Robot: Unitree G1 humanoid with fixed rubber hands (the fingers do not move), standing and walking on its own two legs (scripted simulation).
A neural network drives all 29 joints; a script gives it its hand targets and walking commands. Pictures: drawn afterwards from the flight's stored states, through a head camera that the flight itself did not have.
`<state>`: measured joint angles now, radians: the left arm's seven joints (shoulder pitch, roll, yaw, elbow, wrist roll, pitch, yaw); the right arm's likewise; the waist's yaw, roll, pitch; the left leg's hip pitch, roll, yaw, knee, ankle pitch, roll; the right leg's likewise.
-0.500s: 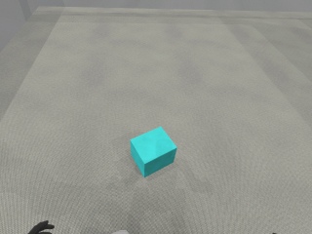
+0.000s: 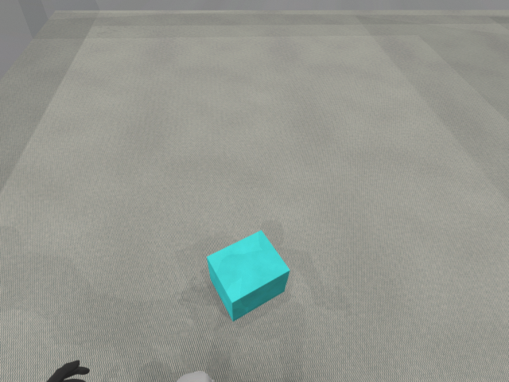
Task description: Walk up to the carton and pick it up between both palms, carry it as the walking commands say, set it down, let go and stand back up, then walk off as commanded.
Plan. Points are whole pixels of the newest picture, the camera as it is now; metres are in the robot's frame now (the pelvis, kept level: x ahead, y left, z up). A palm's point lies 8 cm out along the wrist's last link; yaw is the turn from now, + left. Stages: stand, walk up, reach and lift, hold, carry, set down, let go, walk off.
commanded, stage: walk up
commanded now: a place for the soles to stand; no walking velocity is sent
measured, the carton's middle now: (247, 275) +0.60 +0.01 -0.66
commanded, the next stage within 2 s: none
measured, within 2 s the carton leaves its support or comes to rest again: neither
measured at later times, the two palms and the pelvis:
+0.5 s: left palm (68, 363) +0.17 +0.30 -0.09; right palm (450, 370) +0.17 -0.32 -0.09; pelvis +0.08 -0.01 -0.01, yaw +0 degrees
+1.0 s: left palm (73, 354) +0.18 +0.30 -0.09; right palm (463, 371) +0.16 -0.34 -0.09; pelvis +0.09 -0.01 -0.01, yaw +1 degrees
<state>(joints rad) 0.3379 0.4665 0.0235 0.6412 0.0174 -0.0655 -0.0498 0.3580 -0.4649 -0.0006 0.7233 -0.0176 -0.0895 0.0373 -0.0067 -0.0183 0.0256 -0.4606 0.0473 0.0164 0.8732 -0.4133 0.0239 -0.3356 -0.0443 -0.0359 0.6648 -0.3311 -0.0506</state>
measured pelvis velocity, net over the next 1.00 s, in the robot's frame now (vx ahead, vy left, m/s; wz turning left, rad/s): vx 0.09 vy -0.01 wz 0.02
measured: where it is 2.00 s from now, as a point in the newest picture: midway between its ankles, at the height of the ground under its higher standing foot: outside the picture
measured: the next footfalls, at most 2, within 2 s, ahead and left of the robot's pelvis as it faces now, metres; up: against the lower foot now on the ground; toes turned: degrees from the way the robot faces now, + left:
left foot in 0.06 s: +0.12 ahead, +0.13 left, +0.00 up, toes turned +2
right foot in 0.32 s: +0.17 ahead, -0.14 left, +0.00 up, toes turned -2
